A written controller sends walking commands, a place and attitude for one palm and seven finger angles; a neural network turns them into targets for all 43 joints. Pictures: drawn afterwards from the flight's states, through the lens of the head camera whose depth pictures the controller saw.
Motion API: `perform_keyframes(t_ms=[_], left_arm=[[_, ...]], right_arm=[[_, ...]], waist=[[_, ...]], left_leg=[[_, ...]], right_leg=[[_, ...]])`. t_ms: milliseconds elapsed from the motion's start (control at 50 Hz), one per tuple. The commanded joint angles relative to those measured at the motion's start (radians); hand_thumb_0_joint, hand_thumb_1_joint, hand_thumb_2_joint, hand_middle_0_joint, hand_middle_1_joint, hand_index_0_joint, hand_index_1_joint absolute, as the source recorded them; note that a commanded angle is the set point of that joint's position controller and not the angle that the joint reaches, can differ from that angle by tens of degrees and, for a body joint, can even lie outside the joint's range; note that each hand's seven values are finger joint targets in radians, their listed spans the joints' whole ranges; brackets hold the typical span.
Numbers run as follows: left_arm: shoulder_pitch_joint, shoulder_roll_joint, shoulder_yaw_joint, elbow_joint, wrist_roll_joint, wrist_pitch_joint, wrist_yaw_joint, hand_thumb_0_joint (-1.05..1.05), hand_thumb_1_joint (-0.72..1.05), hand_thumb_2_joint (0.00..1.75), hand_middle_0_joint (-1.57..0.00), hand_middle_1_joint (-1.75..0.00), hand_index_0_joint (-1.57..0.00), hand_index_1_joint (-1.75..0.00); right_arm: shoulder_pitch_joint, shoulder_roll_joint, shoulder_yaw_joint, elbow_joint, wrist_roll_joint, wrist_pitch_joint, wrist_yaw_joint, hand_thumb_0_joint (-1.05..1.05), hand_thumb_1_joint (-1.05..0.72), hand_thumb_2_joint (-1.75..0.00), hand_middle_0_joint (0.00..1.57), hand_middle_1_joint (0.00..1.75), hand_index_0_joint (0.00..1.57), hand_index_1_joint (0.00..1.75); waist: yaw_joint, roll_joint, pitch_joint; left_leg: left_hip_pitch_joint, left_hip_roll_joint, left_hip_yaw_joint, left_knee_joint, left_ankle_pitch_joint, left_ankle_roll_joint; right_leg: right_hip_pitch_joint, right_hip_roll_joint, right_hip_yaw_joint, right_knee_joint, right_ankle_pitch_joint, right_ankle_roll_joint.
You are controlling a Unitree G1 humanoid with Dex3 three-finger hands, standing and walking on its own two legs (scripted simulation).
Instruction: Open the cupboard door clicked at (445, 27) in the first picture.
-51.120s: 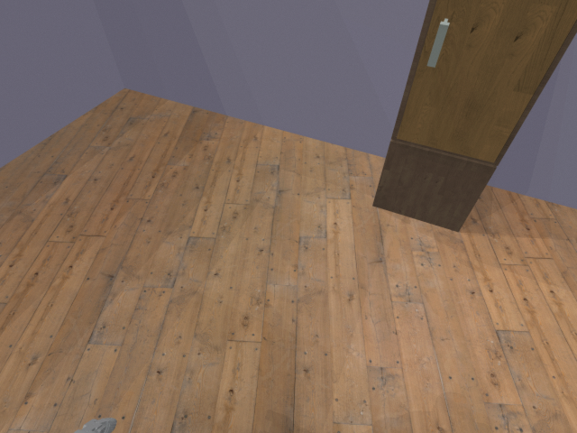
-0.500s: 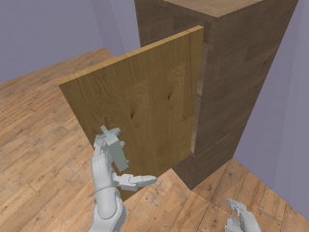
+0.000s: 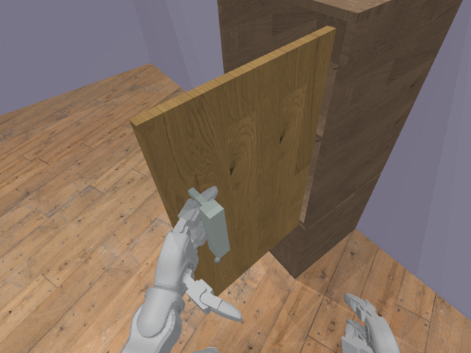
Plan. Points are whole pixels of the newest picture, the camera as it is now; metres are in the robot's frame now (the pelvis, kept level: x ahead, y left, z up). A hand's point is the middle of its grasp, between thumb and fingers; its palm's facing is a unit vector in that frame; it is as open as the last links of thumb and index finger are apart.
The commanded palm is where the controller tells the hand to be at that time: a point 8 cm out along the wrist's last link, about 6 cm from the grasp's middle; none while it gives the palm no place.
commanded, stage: slide the hand sideways off the handle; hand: left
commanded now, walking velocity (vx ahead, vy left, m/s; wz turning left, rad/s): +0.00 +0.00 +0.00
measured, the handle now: (207, 222) +0.31 +0.06 +0.08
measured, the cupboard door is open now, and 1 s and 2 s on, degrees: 94 91 91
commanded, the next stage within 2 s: draw the hand back to the body in 0.94 s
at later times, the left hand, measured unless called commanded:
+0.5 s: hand (186, 274) +0.22 +0.08 +0.08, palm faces -0.10 -0.99 +0.02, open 16.2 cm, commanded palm +0.20 +0.14 +0.08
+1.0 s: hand (151, 304) +0.18 +0.12 +0.08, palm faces -0.06 -1.00 +0.00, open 16.4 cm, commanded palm +0.16 +0.18 +0.08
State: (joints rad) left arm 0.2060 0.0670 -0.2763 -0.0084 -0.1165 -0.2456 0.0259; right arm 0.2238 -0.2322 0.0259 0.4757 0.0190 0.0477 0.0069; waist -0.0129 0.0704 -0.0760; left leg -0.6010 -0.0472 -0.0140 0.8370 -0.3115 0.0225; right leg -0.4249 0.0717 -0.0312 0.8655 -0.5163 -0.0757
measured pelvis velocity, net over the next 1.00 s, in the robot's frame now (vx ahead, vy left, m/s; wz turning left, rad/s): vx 0.00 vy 0.01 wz -0.01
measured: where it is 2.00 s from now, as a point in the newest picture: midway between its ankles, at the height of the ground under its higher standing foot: outside the picture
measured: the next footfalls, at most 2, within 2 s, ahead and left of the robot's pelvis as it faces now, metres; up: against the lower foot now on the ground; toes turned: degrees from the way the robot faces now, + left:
none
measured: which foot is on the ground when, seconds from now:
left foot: down 0.00-1.00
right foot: down 0.00-1.00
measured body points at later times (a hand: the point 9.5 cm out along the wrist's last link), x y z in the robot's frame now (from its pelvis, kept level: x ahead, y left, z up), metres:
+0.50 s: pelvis +0.00 +0.03 -0.01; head +0.01 +0.02 +0.44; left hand +0.22 +0.14 +0.09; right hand +0.17 -0.19 -0.08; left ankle +0.07 +0.10 -0.70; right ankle -0.04 -0.07 -0.70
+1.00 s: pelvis +0.00 +0.01 -0.02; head +0.02 +0.00 +0.43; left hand +0.18 +0.18 +0.09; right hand +0.18 -0.21 -0.08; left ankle +0.07 +0.10 -0.70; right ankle -0.04 -0.07 -0.70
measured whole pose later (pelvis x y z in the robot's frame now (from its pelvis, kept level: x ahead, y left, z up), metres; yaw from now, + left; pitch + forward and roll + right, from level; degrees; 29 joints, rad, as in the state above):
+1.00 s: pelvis +0.00 +0.01 -0.02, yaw +0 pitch +7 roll -1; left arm 0.63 0.17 -0.11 -0.37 -0.17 -0.26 -0.07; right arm 0.28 -0.24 0.02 0.37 0.03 -0.01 0.00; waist 0.00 0.07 -0.12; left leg -0.72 -0.04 -0.01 0.97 -0.37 0.04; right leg -0.52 0.08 -0.04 0.95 -0.56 -0.06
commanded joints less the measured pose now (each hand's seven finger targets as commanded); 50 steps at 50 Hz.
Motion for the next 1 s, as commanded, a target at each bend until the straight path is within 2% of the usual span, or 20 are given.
perform_keyframes(t_ms=[0, 40, 60, 100, 120, 160, 240, 300, 400, 460, 540, 600, 640, 680, 720, 780, 860, 880, 920, 980], left_arm=[[-0.174, -0.043, 0.035, -0.229, 0.027, -0.06, 0.09, 0.0, -0.5, 0.3, -0.15, -0.3, -0.15, -0.3], [-0.155, -0.036, 0.033, -0.241, 0.052, -0.056, 0.111, 0.0, -0.5, 0.3, -0.15, -0.3, -0.15, -0.3], [-0.138, -0.008, 0.055, -0.25, 0.061, -0.053, 0.122, 0.0, -0.5, 0.3, -0.15, -0.3, -0.15, -0.3], [-0.125, -0.009, 0.053, -0.252, 0.075, -0.046, 0.13, 0.0, -0.5, 0.3, -0.15, -0.3, -0.15, -0.3], [-0.121, -0.007, 0.054, -0.272, 0.079, -0.045, 0.133, 0.0, -0.5, 0.3, -0.15, -0.3, -0.15, -0.3], [-0.072, 0.001, 0.067, -0.286, 0.077, -0.037, 0.135, 0.0, -0.5, 0.3, -0.15, -0.3, -0.15, -0.3], [-0.028, -0.034, 0.02, -0.357, 0.07, -0.028, 0.129, 0.0, -0.5, 0.3, -0.15, -0.3, -0.15, -0.3], [0.003, -0.014, 0.028, -0.384, 0.075, -0.03, 0.123, 0.0, -0.5, 0.3, -0.15, -0.3, -0.15, -0.3], [0.048, -0.012, -0.001, -0.45, 0.082, -0.036, 0.098, 0.0, -0.5, 0.3, -0.15, -0.3, -0.15, -0.3], [0.073, -0.006, -0.003, -0.454, 0.085, -0.031, 0.09, 0.0, -0.5, 0.3, -0.15, -0.3, -0.15, -0.3], [0.153, 0.028, 0.032, -0.481, 0.071, -0.028, 0.069, 0.0, -0.5, 0.3, -0.15, -0.3, -0.15, -0.3], [0.199, 0.065, 0.075, -0.503, 0.053, -0.029, 0.048, 0.0, -0.5, 0.3, -0.15, -0.3, -0.15, -0.3], [0.205, 0.07, 0.087, -0.511, 0.039, -0.034, 0.034, 0.0, -0.5, 0.3, -0.15, -0.3, -0.15, -0.3], [0.26, 0.083, 0.114, -0.533, 0.021, -0.042, 0.016, 0.0, -0.5, 0.3, -0.15, -0.3, -0.15, -0.3], [0.301, 0.097, 0.133, -0.542, 0.001, -0.049, -0.005, 0.0, -0.5, 0.3, -0.15, -0.3, -0.15, -0.3], [0.329, 0.103, 0.131, -0.586, -0.013, -0.068, -0.037, 0.0, -0.5, 0.3, -0.15, -0.3, -0.15, -0.3], [0.405, 0.145, 0.188, -0.578, -0.043, -0.081, -0.081, 0.0, -0.5, 0.3, -0.15, -0.3, -0.15, -0.3], [0.414, 0.137, 0.179, -0.587, -0.046, -0.084, -0.093, 0.0, -0.5, 0.3, -0.15, -0.3, -0.15, -0.3], [0.367, 0.147, 0.189, -0.587, -0.058, -0.09, -0.105, 0.0, -0.5, 0.3, -0.15, -0.3, -0.15, -0.3], [0.377, 0.152, 0.205, -0.584, -0.067, -0.103, -0.115, 0.0, -0.5, 0.3, -0.15, -0.3, -0.15, -0.3]], right_arm=[[-0.111, -0.08, -0.028, -0.187, -0.002, -0.068, 0.007, 0.0, -0.9, -0.9, 0.2, 0.3, 0.2, 0.3], [-0.106, -0.081, -0.029, -0.194, -0.005, -0.064, 0.014, 0.0, -0.9, -0.9, 0.2, 0.3, 0.2, 0.3], [-0.102, -0.085, -0.029, -0.198, -0.007, -0.06, 0.016, 0.0, -0.9, -0.9, 0.2, 0.3, 0.2, 0.3], [-0.102, -0.082, -0.026, -0.205, -0.008, -0.05, 0.018, 0.0, -0.9, -0.9, 0.2, 0.3, 0.2, 0.3], [-0.102, -0.081, -0.026, -0.21, -0.009, -0.047, 0.02, 0.0, -0.9, -0.9, 0.2, 0.3, 0.2, 0.3], [-0.096, -0.083, -0.027, -0.218, -0.008, -0.04, 0.021, 0.0, -0.9, -0.9, 0.2, 0.3, 0.2, 0.3], [-0.093, -0.082, -0.024, -0.239, -0.006, -0.038, 0.024, 0.0, -0.9, -0.9, 0.2, 0.3, 0.2, 0.3], [-0.086, -0.085, -0.028, -0.244, -0.008, -0.042, 0.021, 0.0, -0.9, -0.9, 0.2, 0.3, 0.2, 0.3], [-0.07, -0.087, -0.029, -0.255, -0.004, -0.051, 0.02, 0.0, -0.9, -0.9, 0.2, 0.3, 0.2, 0.3], [-0.062, -0.091, -0.03, -0.259, -0.004, -0.057, 0.018, 0.0, -0.9, -0.9, 0.2, 0.3, 0.2, 0.3], [-0.053, -0.089, -0.03, -0.271, -0.002, -0.062, 0.011, 0.0, -0.9, -0.9, 0.2, 0.3, 0.2, 0.3], [-0.05, -0.09, -0.027, -0.274, 0.0, -0.066, 0.008, 0.0, -0.9, -0.9, 0.2, 0.3, 0.2, 0.3], [-0.049, -0.089, -0.026, -0.275, 0.001, -0.071, 0.004, 0.0, -0.9, -0.9, 0.2, 0.3, 0.2, 0.3], [-0.048, -0.088, -0.029, -0.279, 0.003, -0.08, 0.001, 0.0, -0.9, -0.9, 0.2, 0.3, 0.2, 0.3], [-0.04, -0.092, -0.029, -0.282, 0.006, -0.086, 0.0, 0.0, -0.9, -0.9, 0.2, 0.3, 0.2, 0.3], [-0.035, -0.094, -0.034, -0.286, 0.008, -0.103, -0.003, 0.0, -0.9, -0.9, 0.2, 0.3, 0.2, 0.3], [-0.024, -0.096, -0.043, -0.28, 0.013, -0.113, -0.011, 0.0, -0.9, -0.9, 0.2, 0.3, 0.2, 0.3], [-0.026, -0.096, -0.043, -0.284, 0.014, -0.115, -0.012, 0.0, -0.9, -0.9, 0.2, 0.3, 0.2, 0.3], [-0.022, -0.1, -0.043, -0.283, 0.015, -0.122, -0.018, 0.0, -0.9, -0.9, 0.2, 0.3, 0.2, 0.3], [-0.023, -0.098, -0.046, -0.281, 0.015, -0.131, -0.025, 0.0, -0.9, -0.9, 0.2, 0.3, 0.2, 0.3]], waist=[[0.004, -0.135, -0.145], [0.004, -0.12, -0.144], [0.015, -0.104, -0.146], [0.012, -0.109, -0.141], [0.017, -0.085, -0.152], [0.022, -0.099, -0.157], [0.007, -0.072, -0.136], [0.0, -0.098, -0.139], [-0.009, -0.057, -0.137], [-0.015, -0.072, -0.138], [-0.005, -0.105, -0.151], [0.002, -0.082, -0.143], [-0.004, -0.096, -0.131], [0.007, -0.074, -0.148], [0.005, -0.086, -0.137], [-0.001, -0.048, -0.144], [0.0, -0.083, -0.145], [-0.003, -0.066, -0.146], [-0.015, -0.091, -0.122], [-0.01, -0.083, -0.136]], left_leg=[[0.241, 0.04, -0.036, -0.09, 0.01, 0.02], [0.242, 0.045, -0.036, -0.091, 0.007, 0.019], [0.231, 0.044, -0.037, -0.092, 0.006, 0.018], [0.228, 0.047, -0.034, -0.092, 0.004, 0.018], [0.235, 0.049, -0.034, -0.092, 0.01, 0.016], [0.231, 0.053, -0.039, -0.097, 0.008, 0.014], [0.233, 0.058, -0.046, -0.095, -0.002, 0.012], [0.231, 0.064, -0.056, -0.088, -0.009, 0.014], [0.238, 0.068, -0.074, -0.08, -0.007, 0.011], [0.234, 0.07, -0.088, -0.081, -0.026, 0.013], [0.217, 0.063, -0.069, -0.066, 0.008, 0.017], [0.199, 0.057, -0.058, -0.055, 0.021, 0.018], [0.187, 0.054, -0.054, -0.048, 0.018, 0.019], [0.187, 0.052, -0.045, -0.037, 0.04, 0.019], [0.168, 0.049, -0.043, -0.03, 0.043, 0.019], [0.17, 0.047, -0.042, -0.01, 0.067, 0.021], [0.128, 0.04, -0.039, 0.017, 0.07, 0.021], [0.125, 0.039, -0.036, 0.019, 0.063, 0.022], [0.102, 0.038, -0.043, 0.028, 0.033, 0.022], [0.094, 0.036, -0.04, 0.044, 0.031, 0.022]], right_leg=[[-0.155, -0.053, 0.04, -0.193, 0.192, 0.057], [-0.165, -0.047, 0.033, -0.181, 0.178, 0.052], [-0.156, -0.045, 0.033, -0.176, 0.168, 0.046], [-0.164, -0.043, 0.032, -0.17, 0.164, 0.046], [-0.164, -0.04, 0.029, -0.162, 0.167, 0.042], [-0.151, -0.036, 0.023, -0.159, 0.16, 0.039], [-0.178, -0.032, 0.013, -0.147, 0.157, 0.04], [-0.194, -0.028, 0.01, -0.14, 0.148, 0.042], [-0.22, -0.028, 0.005, -0.116, 0.151, 0.039], [-0.226, -0.027, 0.003, -0.112, 0.14, 0.039], [-0.205, -0.027, 0.006, -0.114, 0.174, 0.043], [-0.196, -0.028, 0.014, -0.114, 0.196, 0.044], [-0.198, -0.027, 0.015, -0.118, 0.199, 0.048], [-0.185, -0.028, 0.02, -0.115, 0.226, 0.048], [-0.184, -0.027, 0.021, -0.114, 0.24, 0.052], [-0.198, -0.029, 0.026, -0.103, 0.271, 0.056], [-0.183, -0.035, 0.047, -0.102, 0.321, 0.071], [-0.195, -0.036, 0.043, -0.098, 0.31, 0.072], [-0.212, -0.041, 0.053, -0.106, 0.286, 0.079], [-0.214, -0.045, 0.069, -0.108, 0.279, 0.082]])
